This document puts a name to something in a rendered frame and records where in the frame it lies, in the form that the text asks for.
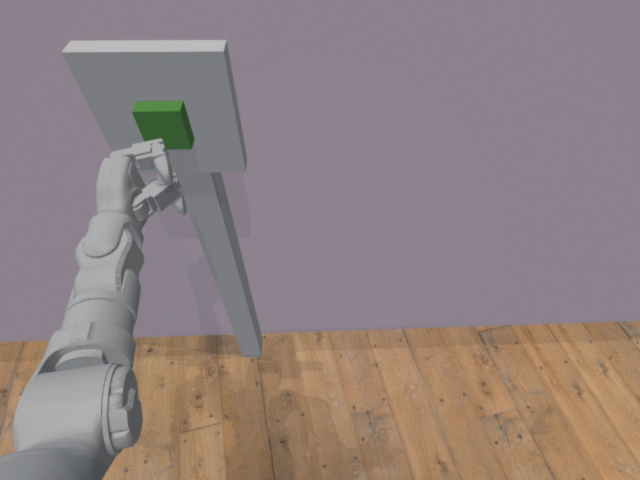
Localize robot left forearm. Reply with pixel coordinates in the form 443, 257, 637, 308
12, 212, 144, 452

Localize panel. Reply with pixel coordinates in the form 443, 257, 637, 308
61, 40, 263, 357

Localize button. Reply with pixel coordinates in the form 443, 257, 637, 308
132, 101, 194, 150

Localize left robot upper arm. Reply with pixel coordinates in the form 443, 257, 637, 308
0, 363, 143, 480

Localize left robot hand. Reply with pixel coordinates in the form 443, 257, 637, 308
96, 138, 186, 230

